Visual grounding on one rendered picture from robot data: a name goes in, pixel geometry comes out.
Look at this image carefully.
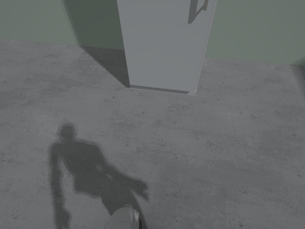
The fridge door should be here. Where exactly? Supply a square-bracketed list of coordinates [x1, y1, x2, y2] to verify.
[116, 0, 214, 93]

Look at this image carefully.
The left robot shin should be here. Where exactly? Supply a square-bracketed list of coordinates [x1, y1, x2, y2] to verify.
[124, 204, 133, 209]

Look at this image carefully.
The robot left thigh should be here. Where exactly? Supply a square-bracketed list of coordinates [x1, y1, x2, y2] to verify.
[104, 207, 139, 229]

